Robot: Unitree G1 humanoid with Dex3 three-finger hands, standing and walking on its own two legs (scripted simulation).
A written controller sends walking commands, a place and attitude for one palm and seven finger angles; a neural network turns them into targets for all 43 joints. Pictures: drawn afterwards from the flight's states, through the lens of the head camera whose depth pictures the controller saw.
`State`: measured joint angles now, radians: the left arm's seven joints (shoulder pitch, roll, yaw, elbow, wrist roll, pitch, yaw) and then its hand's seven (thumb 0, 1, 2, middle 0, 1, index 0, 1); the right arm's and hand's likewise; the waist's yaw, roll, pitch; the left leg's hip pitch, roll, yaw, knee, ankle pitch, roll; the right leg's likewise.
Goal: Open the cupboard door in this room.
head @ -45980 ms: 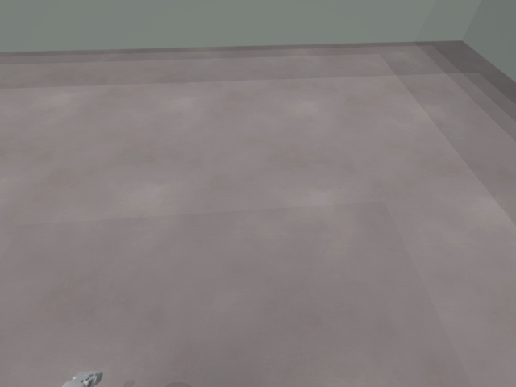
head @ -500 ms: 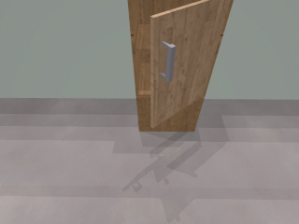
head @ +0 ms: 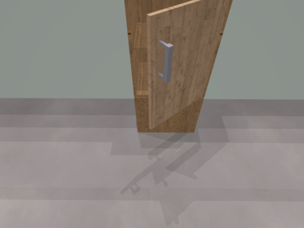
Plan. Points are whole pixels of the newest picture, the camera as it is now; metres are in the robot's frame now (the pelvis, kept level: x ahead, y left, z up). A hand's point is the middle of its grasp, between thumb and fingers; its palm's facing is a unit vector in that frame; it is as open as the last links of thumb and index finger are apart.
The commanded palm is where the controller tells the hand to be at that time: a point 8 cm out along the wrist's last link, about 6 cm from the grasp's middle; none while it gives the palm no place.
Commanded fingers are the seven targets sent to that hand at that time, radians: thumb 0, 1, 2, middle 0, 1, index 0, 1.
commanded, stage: look to check the result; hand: left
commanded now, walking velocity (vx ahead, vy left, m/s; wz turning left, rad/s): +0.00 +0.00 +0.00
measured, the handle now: (164, 62) +0.67 -0.01 +0.08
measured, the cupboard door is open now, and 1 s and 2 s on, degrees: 39 39 39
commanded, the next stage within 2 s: walk to a spot facing it in 0.34 s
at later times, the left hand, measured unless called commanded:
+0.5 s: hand out of the picture +0.00 +0.15 -0.17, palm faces +0.05 -0.98 -0.18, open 7.4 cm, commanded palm none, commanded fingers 0.00 0.90 0.90 -0.20 -0.30 -0.20 -0.30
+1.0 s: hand out of the picture +0.12 +0.17 -0.17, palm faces -0.16 -0.95 -0.28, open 7.4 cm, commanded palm none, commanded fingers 0.00 0.90 0.90 -0.20 -0.30 -0.20 -0.30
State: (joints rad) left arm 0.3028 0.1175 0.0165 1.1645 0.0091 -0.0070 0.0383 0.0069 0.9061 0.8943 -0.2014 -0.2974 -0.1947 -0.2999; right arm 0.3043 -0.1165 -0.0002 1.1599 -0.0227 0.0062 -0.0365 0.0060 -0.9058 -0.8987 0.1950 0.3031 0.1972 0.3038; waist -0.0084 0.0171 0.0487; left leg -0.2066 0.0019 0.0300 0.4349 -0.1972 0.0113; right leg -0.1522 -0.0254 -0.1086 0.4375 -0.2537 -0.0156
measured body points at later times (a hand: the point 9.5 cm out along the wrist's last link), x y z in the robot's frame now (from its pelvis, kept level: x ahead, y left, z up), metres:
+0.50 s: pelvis +0.01 -0.01 +0.00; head +0.02 -0.02 +0.45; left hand -0.01 +0.20 -0.16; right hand +0.00 -0.22 -0.17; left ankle +0.02 +0.11 -0.74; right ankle -0.01 -0.11 -0.74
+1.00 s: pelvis +0.01 -0.02 -0.01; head +0.05 -0.05 +0.44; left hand +0.13 +0.22 -0.15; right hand -0.01 -0.26 -0.17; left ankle +0.03 +0.11 -0.74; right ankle -0.03 -0.12 -0.72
